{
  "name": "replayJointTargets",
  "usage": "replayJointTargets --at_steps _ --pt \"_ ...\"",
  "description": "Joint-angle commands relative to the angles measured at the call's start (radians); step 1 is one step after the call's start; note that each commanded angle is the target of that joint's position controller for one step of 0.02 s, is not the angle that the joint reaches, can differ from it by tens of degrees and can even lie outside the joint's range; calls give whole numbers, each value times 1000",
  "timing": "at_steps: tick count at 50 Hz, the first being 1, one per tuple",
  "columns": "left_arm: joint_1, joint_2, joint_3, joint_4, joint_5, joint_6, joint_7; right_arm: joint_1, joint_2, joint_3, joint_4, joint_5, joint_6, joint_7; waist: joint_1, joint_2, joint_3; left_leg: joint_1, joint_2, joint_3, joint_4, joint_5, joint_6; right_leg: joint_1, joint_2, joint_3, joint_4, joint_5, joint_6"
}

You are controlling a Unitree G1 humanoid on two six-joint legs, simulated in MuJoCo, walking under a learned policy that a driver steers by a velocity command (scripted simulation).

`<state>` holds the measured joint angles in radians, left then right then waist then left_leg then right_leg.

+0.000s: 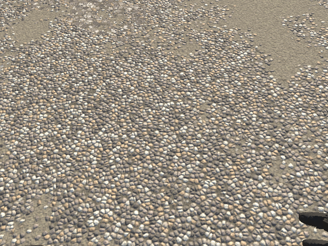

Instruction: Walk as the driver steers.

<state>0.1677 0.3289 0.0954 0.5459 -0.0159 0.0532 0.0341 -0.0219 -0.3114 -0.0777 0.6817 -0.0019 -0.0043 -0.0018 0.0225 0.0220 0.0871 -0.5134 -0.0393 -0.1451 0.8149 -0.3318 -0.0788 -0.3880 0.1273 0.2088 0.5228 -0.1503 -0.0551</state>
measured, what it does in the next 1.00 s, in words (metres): steps to the right, turning right: left foot, then right foot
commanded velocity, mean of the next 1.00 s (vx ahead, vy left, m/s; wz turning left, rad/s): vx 0.65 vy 0.00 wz -0.93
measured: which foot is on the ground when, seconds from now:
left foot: up 0.00-0.10, down 0.12-0.66, up 0.68-1.00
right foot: down 0.00-0.12, up 0.14-0.62, down 0.64-1.00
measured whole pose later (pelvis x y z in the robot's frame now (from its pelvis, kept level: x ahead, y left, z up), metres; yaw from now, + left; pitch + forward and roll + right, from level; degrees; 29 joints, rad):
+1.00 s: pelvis +0.34 -0.34 -0.01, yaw -54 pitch +3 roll +0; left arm 0.49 0.31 0.04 0.83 0.00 -0.08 -0.01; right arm 0.05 -0.29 0.00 0.61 -0.04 -0.04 0.05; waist 0.08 0.01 0.04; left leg -0.73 0.09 0.05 0.64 0.04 0.00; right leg 0.19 0.14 0.20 0.17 -0.38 -0.14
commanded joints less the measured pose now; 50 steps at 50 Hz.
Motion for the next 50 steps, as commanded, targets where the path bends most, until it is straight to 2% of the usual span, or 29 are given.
replayJointTargets --at_steps 1,3,5,6,7,8,9,11,14,17,18,20,22,28,29,30,31,32,33,34,35,36,37,39,42,44,47,49,50 --pt "-44 174 56 -87 0 -7 -1 19 -70 -20 -57 5 -12 2 -14 -160 -220 65 -35 14 -93 11 4 162 -207 326 -103 83 -156" --pt "-54 167 54 -91 -4 -4 -7 39 -82 -26 -56 7 -20 7 -16 -193 -218 126 -36 11 -190 10 21 158 -195 369 -78 91 -141" --pt "-84 150 46 -98 -16 1 -7 111 -98 -39 -34 3 -25 9 -57 -189 -217 275 -6 33 -397 150 50 97 -144 360 -14 31 -94" --pt "-27 94 31 -93 -14 4 -7 133 -150 -53 -32 -9 -19 3 -32 -50 -252 415 170 -95 -463 186 113 -8 -66 264 149 -261 -40" --pt "3 89 29 -112 -24 -1 -8 150 -212 -63 -29 -35 -9 -1 -3 266 -216 459 365 -384 -578 24 270 -249 76 20 356 -473 14" --pt "3 172 47 -108 -11 -17 -12 113 -176 -58 -57 -39 -21 -6 -3 252 -155 417 436 -483 -622 -238 312 -354 -50 12 526 -371 40" --pt "-16 207 55 -97 -11 -22 -18 88 -140 -48 -75 -18 -27 -19 -7 215 -132 405 398 -405 -625 -335 276 -380 -94 -30 585 -283 49" --pt "0 183 51 -70 4 -23 -22 116 -138 -46 -72 15 -33 -44 -24 135 -117 457 338 -274 -626 -335 212 -443 -133 -90 705 -182 74" --pt "-24 113 22 -74 -7 -36 -32 232 -139 -40 -52 5 -51 -45 -73 87 -90 490 305 -126 -645 -313 185 -510 -182 -166 800 -136 83" --pt "-58 94 9 -90 -15 -44 -32 293 -148 -40 -39 -9 -63 -32 -98 97 -55 498 320 -48 -670 -304 196 -552 -226 -170 783 -95 107" --pt "-140 84 -7 -101 100 -18 -93 363 -176 -39 -10 -55 -50 -10 -106 -29 -29 406 349 -4 -690 -325 187 -491 -172 -160 744 -62 88" --pt "-115 79 -3 -86 66 -7 -137 346 -195 -46 -10 -44 -52 4 -85 76 -17 409 360 80 -705 -292 168 -478 -180 -165 683 -25 82" --pt "-126 87 -3 -79 51 -9 -147 351 -188 -44 -3 -38 -60 3 -81 129 -2 436 382 139 -720 -269 162 -473 -205 -178 609 -8 76" --pt "-277 66 -32 -102 57 -23 -158 447 -199 -47 57 -45 -45 -8 -125 136 71 542 406 340 -714 -145 147 -376 -223 -299 325 -200 -28" --pt "-274 62 -37 -98 60 -24 -153 454 -202 -45 67 -45 -39 -8 -115 136 70 554 406 374 -678 -31 147 -331 -202 -333 285 -248 -52" --pt "-218 64 -37 -80 59 -26 -142 442 -210 -42 71 -43 -34 -5 -74 137 36 543 399 420 -584 285 140 -214 -145 -384 247 -300 -79" --pt "-82 85 -24 -32 53 -34 -122 439 -227 -42 76 -34 -28 0 -3 109 -49 524 387 466 -363 703 142 -27 -61 -425 224 -329 -102" --pt "163 106 -1 52 47 -46 -101 412 -242 -37 65 -18 -24 6 130 50 -192 395 362 504 -28 952 130 314 18 -419 153 -242 -132" --pt "330 218 40 113 46 -47 -83 397 -185 -16 13 -21 -30 17 192 -129 -292 45 289 488 341 557 86 653 -101 -141 30 -432 -168" --pt "293 354 64 91 17 -42 -69 266 -82 6 -105 -45 -52 33 137 -393 -311 -340 108 331 610 -194 27 752 -323 451 -224 -757 -244" --pt "296 326 54 72 25 -49 -60 128 -145 2 -150 -62 -63 36 168 -190 -259 -457 118 149 671 -131 30 723 -359 547 -283 -571 -248" --pt "310 286 44 113 38 -53 -51 132 -141 8 -146 -49 -70 34 135 -112 -180 -473 152 137 635 -68 44 675 -367 446 -242 -369 -253" --pt "279 243 33 119 45 -61 -42 201 -130 17 -112 -47 -74 31 69 -50 -107 -391 194 134 532 -16 49 527 -332 339 -228 -252 -233" --pt "162 186 7 102 36 -78 -37 280 -127 22 -80 -70 -51 36 -21 -69 -67 -246 220 123 429 -5 35 324 -235 216 -260 -207 -226" --pt "170 140 -13 126 28 -113 -45 207 -112 31 -98 -66 -16 42 -34 -78 -5 -209 202 166 275 41 11 193 -186 155 -348 -115 -248" --pt "197 131 -16 153 34 -131 -47 94 -86 44 -130 -52 -25 47 -13 -66 46 -208 175 195 109 169 10 177 -162 114 -391 40 -240" --pt "242 137 -16 203 11 -154 -43 13 -47 62 -145 -38 -42 59 19 -63 27 -56 125 220 -135 409 60 214 -183 74 -433 336 -206" --pt "246 160 -15 235 3 -162 -38 9 -60 57 -138 -30 -47 56 14 -53 4 34 90 223 -219 474 108 303 -215 54 -433 509 -179" --pt "243 182 -11 246 5 -163 -36 41 -78 50 -126 -30 -47 50 -4 -58 -32 100 54 232 -235 430 127 359 -221 37 -377 697 -160"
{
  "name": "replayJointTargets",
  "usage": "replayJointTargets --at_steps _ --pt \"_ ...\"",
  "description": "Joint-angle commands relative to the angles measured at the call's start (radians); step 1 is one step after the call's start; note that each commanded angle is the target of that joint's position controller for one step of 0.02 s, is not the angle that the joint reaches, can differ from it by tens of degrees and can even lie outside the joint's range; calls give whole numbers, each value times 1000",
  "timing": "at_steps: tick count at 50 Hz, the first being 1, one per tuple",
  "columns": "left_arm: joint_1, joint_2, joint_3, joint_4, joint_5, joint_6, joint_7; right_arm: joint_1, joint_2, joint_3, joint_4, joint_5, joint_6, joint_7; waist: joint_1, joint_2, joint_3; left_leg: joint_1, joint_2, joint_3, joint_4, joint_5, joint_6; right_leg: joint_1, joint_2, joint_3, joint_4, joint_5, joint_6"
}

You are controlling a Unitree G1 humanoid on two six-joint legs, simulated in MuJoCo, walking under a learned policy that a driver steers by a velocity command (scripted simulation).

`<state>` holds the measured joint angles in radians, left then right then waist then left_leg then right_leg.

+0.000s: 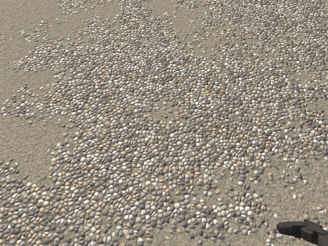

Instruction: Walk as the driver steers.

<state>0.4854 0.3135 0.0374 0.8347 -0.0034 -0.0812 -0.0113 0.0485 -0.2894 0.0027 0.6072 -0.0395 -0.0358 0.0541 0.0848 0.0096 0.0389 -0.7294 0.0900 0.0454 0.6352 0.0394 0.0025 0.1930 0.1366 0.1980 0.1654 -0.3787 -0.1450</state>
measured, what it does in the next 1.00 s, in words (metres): walks ahead: left foot, then right foot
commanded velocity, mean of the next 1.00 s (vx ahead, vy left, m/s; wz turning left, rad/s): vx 0.25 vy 0.00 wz -0.11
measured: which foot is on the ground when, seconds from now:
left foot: up 0.00-0.06, down 0.08-0.48, up 0.50-0.76, down 0.78-1.00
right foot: down 0.00-0.06, up 0.08-0.46, down 0.48-1.00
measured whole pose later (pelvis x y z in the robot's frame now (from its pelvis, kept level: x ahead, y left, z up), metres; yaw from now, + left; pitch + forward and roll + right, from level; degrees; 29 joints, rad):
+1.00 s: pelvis +0.47 +0.00 +0.01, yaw -4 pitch -1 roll +0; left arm 0.13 0.24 0.04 0.96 0.00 0.00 0.02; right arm 0.20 -0.25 0.00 0.91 -0.01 -0.02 -0.02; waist -0.01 0.00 0.03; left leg -0.20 0.03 -0.01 0.54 -0.33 -0.02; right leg -0.29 0.04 0.04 0.51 -0.21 -0.01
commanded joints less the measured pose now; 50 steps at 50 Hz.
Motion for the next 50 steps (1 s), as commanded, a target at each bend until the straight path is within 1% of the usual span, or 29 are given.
replayJointTargets --at_steps 1,2,3,4,5,6,7,8,9,11,14,16,19,21,23,24,25,26,27,28,29,32,36,38,39,40,42,46,50 --pt "-71 225 53 -33 3 -25 13 44 -131 -45 -29 9 -14 -16 -101 -64 -46 404 -119 49 -37 -22 59 -164 -243 43 80 1145 -50" --pt "-68 240 58 -19 24 -15 18 184 -161 -61 11 12 -15 -32 -167 -75 -112 526 -154 46 -19 -99 72 -139 -244 37 263 1302 -26" --pt "-107 238 60 -10 37 -5 20 391 -176 -74 70 14 -16 -52 -283 -63 -178 717 -138 54 -75 -79 82 -197 -219 5 526 1290 0" --pt "-119 165 43 -11 44 -9 23 573 -228 -91 114 1 -19 -76 -349 -16 -256 939 5 -72 -36 -158 109 -357 -149 -22 866 1018 26" --pt "78 -12 8 -37 -17 -10 15 541 -335 -114 127 -36 -33 -69 -180 398 -366 1163 353 -669 -142 69 288 -715 87 -63 1323 -97 92" --pt "43 81 11 -10 19 -15 27 460 -256 -109 107 3 -26 -46 -184 232 -393 1091 313 -814 -233 141 300 -747 55 -3 1367 -81 62" --pt "-43 93 14 -13 15 -12 28 331 -178 -92 92 12 -33 -44 -137 139 -236 924 295 -616 -237 201 291 -760 -20 -6 1325 20 69" --pt "-173 120 9 -69 -32 -9 18 275 -70 -64 54 36 -64 -45 -184 89 -181 858 239 -457 -275 284 268 -751 -80 -20 1317 -61 95" --pt "-243 123 16 -88 -38 -5 14 249 -67 -59 80 44 -80 -42 -159 51 -117 781 197 -364 -288 346 250 -783 -108 -36 1256 -52 100" --pt "-259 84 10 -105 -31 12 13 253 -62 -52 116 37 -103 -41 -106 33 -54 666 175 -289 -357 433 242 -754 -145 -48 1142 -29 99" --pt "-261 7 -18 -120 -4 25 14 166 -119 -58 126 50 -103 -43 -45 18 -10 506 116 -137 -416 552 231 -682 -162 -124 791 59 140" --pt "-328 -17 -34 -135 5 12 -4 165 -160 -70 131 57 -90 -56 -73 55 -57 479 46 -34 -417 549 209 -561 -137 -181 550 299 164" --pt "-401 29 -20 -148 8 5 -24 216 -185 -79 156 61 -79 -62 -103 62 -101 561 65 -45 -397 377 170 -501 -124 -159 390 526 152" --pt "-422 61 -5 -150 18 2 -23 217 -184 -81 173 64 -66 -63 -95 54 -89 599 88 -57 -341 317 150 -494 -129 -145 344 532 121" --pt "-341 90 17 -112 29 -2 -15 215 -164 -75 186 62 -50 -65 -49 38 -106 596 55 -40 -198 319 116 -382 -103 -170 288 560 87" --pt "-292 136 34 -99 33 -2 -4 243 -147 -67 190 51 -46 -64 -32 -12 -135 558 -1 -9 -59 234 72 -283 -151 -132 275 801 58" --pt "-258 189 40 -105 55 9 10 329 -95 -43 179 28 -48 -58 -64 -175 -253 375 -77 7 205 -163 10 -42 -364 91 370 1226 -84" --pt "-248 104 13 -100 54 22 13 418 -40 -19 202 38 -36 -46 -81 -235 -406 284 -115 -87 429 -725 -34 58 -511 268 368 1306 -229" --pt "-270 53 1 -96 21 30 1 370 -115 -37 211 55 -19 -39 -64 -146 -378 260 -83 -154 473 -756 -42 -22 -468 255 332 1123 -211" --pt "-333 44 -1 -99 4 32 -7 310 -133 -46 197 61 -1 -45 -80 -105 -293 224 -55 -143 472 -723 -52 -110 -433 214 293 922 -173" --pt "-392 29 -6 -103 1 34 -10 263 -131 -51 195 55 19 -60 -93 -60 -218 230 -34 -134 430 -687 -64 -230 -406 184 249 766 -136" --pt "-493 75 12 -92 31 49 -4 258 -103 -49 200 41 68 -90 -147 -127 -142 423 -33 -87 246 -568 -93 -517 -322 84 147 469 -78" --pt "-478 57 12 -50 21 53 16 246 -65 -38 227 34 67 -96 -140 -110 -173 569 -46 -61 10 -327 -67 -547 -289 22 151 303 -53" --pt "-444 31 4 -22 11 57 20 223 -62 -34 228 13 62 -90 -143 -87 -150 645 -49 -56 -133 -217 -33 -588 -243 -1 154 59 14" --pt "-411 17 -1 -2 15 57 21 192 -94 -35 209 2 61 -89 -125 -47 -111 641 10 -116 -190 -201 -5 -614 -211 -17 174 -51 63" --pt "-383 32 10 3 13 63 24 157 -164 -53 211 9 57 -87 -80 66 -46 489 20 -120 -200 -390 33 -571 -152 -81 181 -71 99" --pt "-418 38 13 10 17 68 32 120 -95 -35 216 10 32 -80 -87 75 -18 368 2 -117 -248 -480 25 -439 -144 -95 248 61 112" --pt "-378 36 19 60 8 69 35 147 -88 -28 243 24 -2 -76 -92 44 -70 440 -13 -97 -212 -240 -3 -374 -151 -98 301 325 87" --pt "-382 35 22 100 2 78 35 166 -88 -25 265 30 0 -78 -99 12 -83 467 -22 -87 -199 -151 4 -337 -154 -97 315 428 90"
